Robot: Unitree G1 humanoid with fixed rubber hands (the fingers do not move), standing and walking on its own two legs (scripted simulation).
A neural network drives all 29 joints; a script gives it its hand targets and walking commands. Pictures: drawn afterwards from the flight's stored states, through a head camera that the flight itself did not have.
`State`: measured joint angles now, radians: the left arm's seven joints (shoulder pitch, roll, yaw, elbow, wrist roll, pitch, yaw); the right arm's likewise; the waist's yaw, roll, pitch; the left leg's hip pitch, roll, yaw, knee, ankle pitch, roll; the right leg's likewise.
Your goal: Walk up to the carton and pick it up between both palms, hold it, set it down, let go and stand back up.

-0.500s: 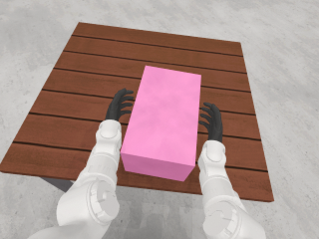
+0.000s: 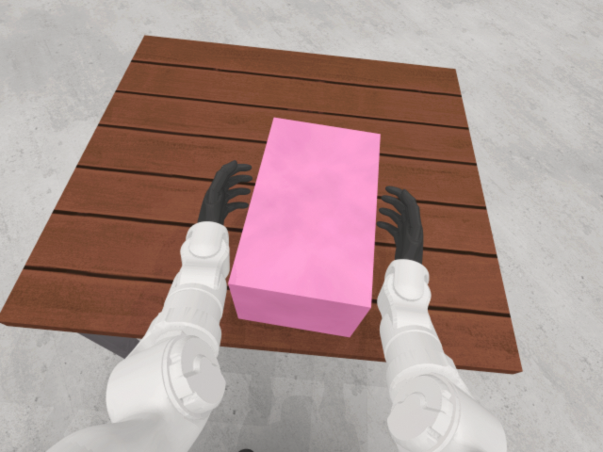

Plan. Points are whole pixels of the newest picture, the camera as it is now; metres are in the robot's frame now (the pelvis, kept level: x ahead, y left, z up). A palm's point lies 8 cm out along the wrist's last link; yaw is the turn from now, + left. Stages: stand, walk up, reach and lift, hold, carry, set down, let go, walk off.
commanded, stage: set down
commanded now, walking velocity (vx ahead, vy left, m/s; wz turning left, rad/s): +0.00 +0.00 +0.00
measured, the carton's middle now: (310, 224) +0.46 -0.01 -0.05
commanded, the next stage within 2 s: none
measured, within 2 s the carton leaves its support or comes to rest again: neither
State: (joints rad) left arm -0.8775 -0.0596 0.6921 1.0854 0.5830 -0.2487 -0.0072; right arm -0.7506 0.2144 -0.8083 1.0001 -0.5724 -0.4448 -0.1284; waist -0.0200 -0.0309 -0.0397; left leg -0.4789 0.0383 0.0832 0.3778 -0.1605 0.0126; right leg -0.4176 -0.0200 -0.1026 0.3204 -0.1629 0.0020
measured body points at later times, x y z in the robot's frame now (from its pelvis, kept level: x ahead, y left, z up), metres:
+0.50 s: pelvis -0.01 +0.01 -0.02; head +0.08 +0.03 +0.42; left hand +0.44 +0.15 +0.00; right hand +0.41 -0.14 +0.01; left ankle +0.00 +0.11 -0.74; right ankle -0.02 -0.12 -0.74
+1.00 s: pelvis -0.03 +0.00 -0.03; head +0.05 +0.02 +0.41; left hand +0.45 +0.17 +0.04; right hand +0.43 -0.19 +0.05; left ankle +0.00 +0.11 -0.74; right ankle -0.02 -0.12 -0.74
